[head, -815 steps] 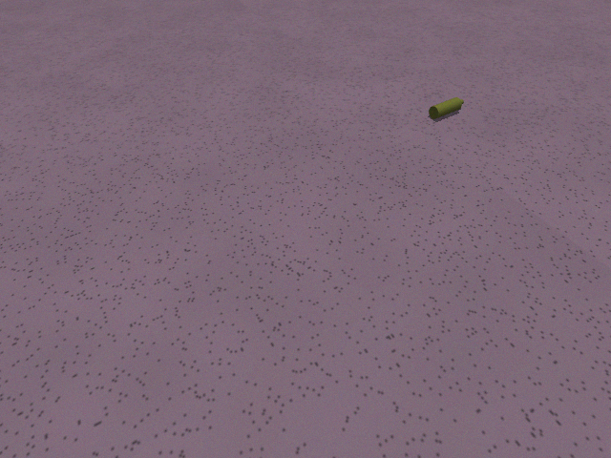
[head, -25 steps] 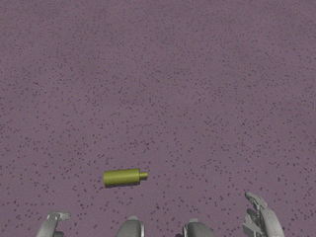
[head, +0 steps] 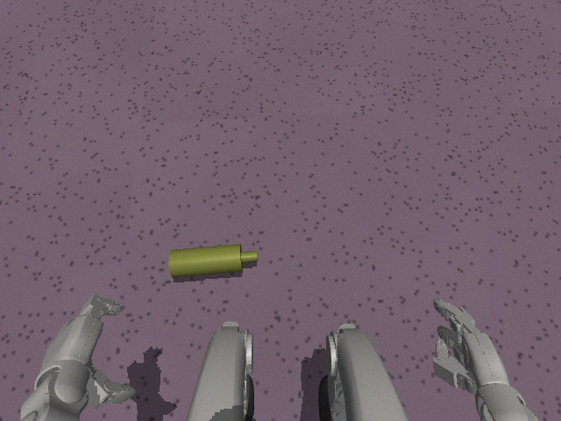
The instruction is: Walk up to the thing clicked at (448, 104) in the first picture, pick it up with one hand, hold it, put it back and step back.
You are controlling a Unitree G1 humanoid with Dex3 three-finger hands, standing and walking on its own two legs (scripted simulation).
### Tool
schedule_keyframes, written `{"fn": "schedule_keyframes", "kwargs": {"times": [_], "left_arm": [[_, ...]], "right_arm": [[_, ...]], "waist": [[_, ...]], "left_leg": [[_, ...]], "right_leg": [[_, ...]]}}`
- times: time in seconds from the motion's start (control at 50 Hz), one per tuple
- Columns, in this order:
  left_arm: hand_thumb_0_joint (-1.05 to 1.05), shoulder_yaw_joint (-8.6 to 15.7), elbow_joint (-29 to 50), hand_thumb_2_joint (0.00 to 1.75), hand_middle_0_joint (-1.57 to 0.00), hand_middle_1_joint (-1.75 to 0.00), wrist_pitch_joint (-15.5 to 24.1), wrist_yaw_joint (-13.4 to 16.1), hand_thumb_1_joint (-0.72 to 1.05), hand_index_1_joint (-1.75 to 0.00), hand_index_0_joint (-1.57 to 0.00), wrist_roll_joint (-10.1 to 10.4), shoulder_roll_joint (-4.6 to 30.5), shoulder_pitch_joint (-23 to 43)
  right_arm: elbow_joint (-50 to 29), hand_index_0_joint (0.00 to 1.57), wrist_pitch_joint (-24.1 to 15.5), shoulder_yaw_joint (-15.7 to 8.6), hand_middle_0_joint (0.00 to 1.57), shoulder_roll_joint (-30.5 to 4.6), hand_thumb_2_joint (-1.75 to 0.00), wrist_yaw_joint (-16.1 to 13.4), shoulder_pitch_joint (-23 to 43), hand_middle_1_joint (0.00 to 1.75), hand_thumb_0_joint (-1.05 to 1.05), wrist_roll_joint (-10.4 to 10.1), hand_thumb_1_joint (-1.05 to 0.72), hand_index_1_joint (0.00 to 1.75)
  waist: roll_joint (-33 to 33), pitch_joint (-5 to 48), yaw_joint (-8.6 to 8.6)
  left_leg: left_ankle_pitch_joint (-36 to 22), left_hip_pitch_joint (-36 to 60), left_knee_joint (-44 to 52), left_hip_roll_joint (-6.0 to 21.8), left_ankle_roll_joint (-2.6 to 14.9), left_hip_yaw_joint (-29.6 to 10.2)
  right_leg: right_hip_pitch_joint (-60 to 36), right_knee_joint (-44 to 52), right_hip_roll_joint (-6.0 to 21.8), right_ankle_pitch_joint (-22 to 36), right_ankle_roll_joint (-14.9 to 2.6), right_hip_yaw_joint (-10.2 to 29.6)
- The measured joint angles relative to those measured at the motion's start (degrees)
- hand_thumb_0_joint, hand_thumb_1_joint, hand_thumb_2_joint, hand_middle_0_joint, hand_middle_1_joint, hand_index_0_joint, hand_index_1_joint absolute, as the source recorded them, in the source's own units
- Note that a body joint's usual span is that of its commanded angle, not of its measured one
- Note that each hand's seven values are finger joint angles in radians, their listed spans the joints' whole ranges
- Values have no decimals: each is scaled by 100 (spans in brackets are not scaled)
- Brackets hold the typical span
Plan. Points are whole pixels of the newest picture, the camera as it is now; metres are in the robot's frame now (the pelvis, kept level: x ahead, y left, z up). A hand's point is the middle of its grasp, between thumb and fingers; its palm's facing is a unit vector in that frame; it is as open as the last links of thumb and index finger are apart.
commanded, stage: rise first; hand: left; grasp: from above
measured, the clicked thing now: (215, 259) +0.47 +0.20 -0.53
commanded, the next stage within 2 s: none
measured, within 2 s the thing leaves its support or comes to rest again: neither
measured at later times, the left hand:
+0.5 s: hand (147, 298) +0.33 +0.30 -0.31, palm faces -0.47 -0.20 -0.86, open 14.1 cm
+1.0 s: hand (164, 280) +0.38 +0.29 -0.38, palm faces -0.47 -0.03 -0.88, open 14.2 cm
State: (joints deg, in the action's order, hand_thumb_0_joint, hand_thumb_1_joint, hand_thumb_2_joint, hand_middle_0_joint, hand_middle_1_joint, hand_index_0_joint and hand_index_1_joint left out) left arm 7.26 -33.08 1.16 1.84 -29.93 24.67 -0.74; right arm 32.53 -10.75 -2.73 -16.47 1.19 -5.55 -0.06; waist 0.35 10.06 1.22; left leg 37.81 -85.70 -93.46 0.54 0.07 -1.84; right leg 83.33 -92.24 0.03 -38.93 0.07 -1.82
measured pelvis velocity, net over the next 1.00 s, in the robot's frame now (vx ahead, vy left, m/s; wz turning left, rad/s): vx -0.05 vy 0.01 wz -0.09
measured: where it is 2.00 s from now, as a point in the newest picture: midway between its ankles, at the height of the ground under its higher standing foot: outside the picture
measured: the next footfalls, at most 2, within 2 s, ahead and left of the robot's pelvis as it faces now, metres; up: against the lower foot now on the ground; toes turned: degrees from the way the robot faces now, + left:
none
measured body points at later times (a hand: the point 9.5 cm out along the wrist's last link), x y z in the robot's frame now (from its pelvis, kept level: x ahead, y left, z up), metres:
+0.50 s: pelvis -0.06 +0.00 -0.17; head +0.15 +0.02 +0.23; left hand +0.35 +0.30 -0.26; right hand +0.03 -0.28 -0.30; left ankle +0.04 +0.12 -0.54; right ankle +0.03 -0.12 -0.54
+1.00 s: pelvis -0.05 +0.01 -0.21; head +0.19 +0.05 +0.17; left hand +0.40 +0.29 -0.33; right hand +0.02 -0.28 -0.33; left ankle +0.04 +0.12 -0.54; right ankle +0.03 -0.12 -0.54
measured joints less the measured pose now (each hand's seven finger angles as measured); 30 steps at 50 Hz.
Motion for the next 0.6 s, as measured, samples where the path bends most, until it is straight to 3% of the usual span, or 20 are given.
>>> {"fn": "schedule_keyframes", "kwargs": {"times": [0.1, 0.28, 0.46, 0.6], "left_arm": [[0, 1, -440, 99, -7, -108, 407, 292, -55, -109, -6, -654, 208, 843], [0, 23, -1753, 101, -7, -106, 795, 658, -55, -107, -6, -1743, 613, 2550], [0, 39, -2733, 103, -8, -106, 1217, 871, -55, -107, -7, -2617, 1071, 3483], [0, -7, -3371, 104, -8, -103, 1378, 1309, -55, -105, -6, -3300, 1359, 3990]], "right_arm": [[272, 21, 53, -41, 20, -74, -90, 71, 176, 30, 1, -8, -89, 30], [721, 21, 232, -45, 20, -36, -90, 188, 115, 30, 1, 89, -90, 30], [978, 21, 473, 26, 20, 83, -90, 257, -190, 30, 1, 224, -90, 30], [1078, 21, 692, 110, 20, 87, -90, 307, -282, 30, 1, 339, -90, 30]], "waist": [[34, -26, -5], [81, -206, -2], [31, -359, 241], [-30, -359, 480]], "left_leg": [[95, -1043, -865, 26, -12, -17], [24, -2539, -2112, 51, -51, -132], [-102, -3371, -2895, 47, -39, -271], [-91, -3749, -3285, 28, 25, -335]], "right_leg": [[1054, -878, -28, -99, -22, -7], [2533, -2107, -64, -25, -65, -104], [3297, -2800, -78, 122, -56, -228], [3583, -3092, -77, 119, 3, -284]]}}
